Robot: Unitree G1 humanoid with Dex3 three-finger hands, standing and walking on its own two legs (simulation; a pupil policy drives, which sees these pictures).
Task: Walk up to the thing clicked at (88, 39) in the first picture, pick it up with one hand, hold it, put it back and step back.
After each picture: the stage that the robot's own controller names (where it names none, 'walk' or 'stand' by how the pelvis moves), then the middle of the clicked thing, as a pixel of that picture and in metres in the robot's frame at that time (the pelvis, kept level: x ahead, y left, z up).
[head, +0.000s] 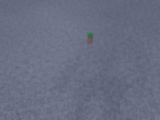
stand; (90, 38) +1.38 -0.12 -0.72
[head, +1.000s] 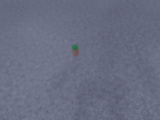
walk; (75, 50) +1.25 +0.14 -0.69
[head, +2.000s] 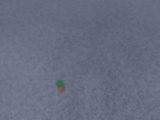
walk; (60, 86) +0.75 +0.25 -0.72
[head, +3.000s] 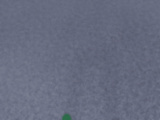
walk; out of the picture +0.41 +0.15 -0.70
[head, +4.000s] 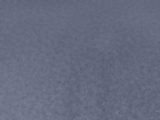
stand; out of the picture +0.29 +0.13 -0.71
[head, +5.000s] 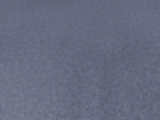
stand; out of the picture +0.28 +0.13 -0.72
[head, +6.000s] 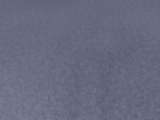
stand; out of the picture +0.29 +0.15 -0.73
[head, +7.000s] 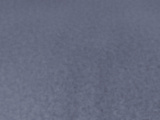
stand; out of the picture +0.28 +0.15 -0.73
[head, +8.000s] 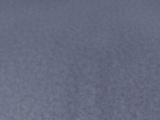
go down; out of the picture +0.27 +0.15 -0.73
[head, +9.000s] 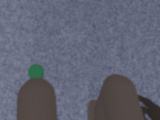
go down; (36, 73) +0.37 +0.15 -0.34
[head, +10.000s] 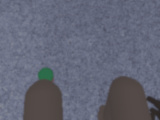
approach; (46, 77) +0.37 +0.14 -0.32
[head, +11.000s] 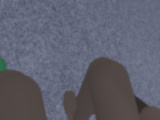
close in; out of the picture +0.37 +0.18 -0.22
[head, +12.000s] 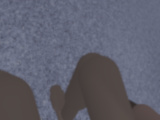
close; out of the picture +0.38 +0.19 -0.22
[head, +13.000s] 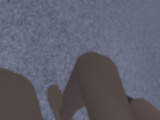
lift; out of the picture +0.38 +0.20 -0.22
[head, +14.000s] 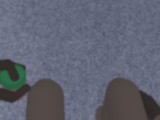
lift; (14, 83) +0.29 +0.23 -0.07
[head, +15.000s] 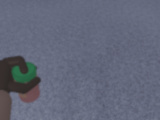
hold; (27, 82) +0.33 +0.18 +0.06
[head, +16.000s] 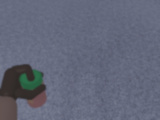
hold; (34, 89) +0.32 +0.17 +0.01
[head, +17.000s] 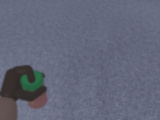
hold; (35, 90) +0.31 +0.17 +0.01
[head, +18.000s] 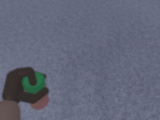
crouch; (36, 91) +0.31 +0.16 +0.01
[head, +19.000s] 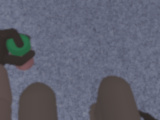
lower; (21, 53) +0.42 +0.17 -0.09
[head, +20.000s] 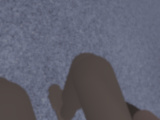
lower; out of the picture +0.43 +0.24 -0.22
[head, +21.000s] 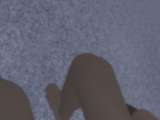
lower; out of the picture +0.42 +0.23 -0.23
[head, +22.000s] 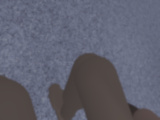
lower; out of the picture +0.41 +0.23 -0.23
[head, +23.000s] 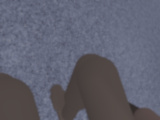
lower; out of the picture +0.40 +0.23 -0.23
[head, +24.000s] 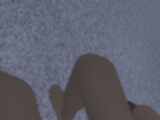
open; out of the picture +0.39 +0.20 -0.23
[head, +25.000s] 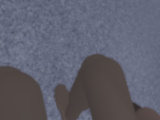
stand; out of the picture +0.38 +0.20 -0.22
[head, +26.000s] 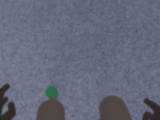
walk; (52, 93) +0.36 +0.14 -0.48
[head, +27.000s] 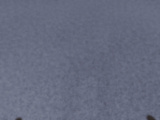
stand; out of the picture +0.31 +0.13 -0.66
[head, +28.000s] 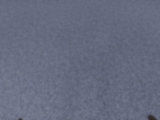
stand; out of the picture +0.31 +0.14 -0.66
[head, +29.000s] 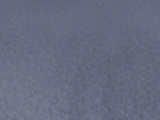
stand; out of the picture +0.33 +0.13 -0.71
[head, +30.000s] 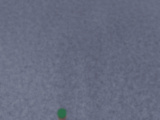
walk; (62, 114) +0.37 +0.08 -0.71
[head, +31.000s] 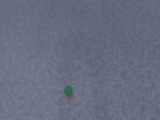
walk; (68, 92) +0.53 +0.11 -0.69
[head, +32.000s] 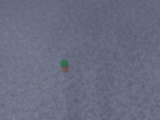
walk; (64, 66) +0.81 +0.18 -0.70
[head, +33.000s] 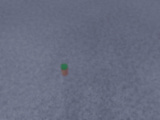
stand; (64, 69) +0.95 +0.16 -0.71
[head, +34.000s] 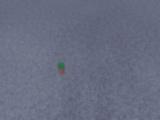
stand; (61, 68) +0.95 +0.19 -0.73
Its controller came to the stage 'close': yes
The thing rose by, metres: 0.73
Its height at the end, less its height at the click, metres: +0.00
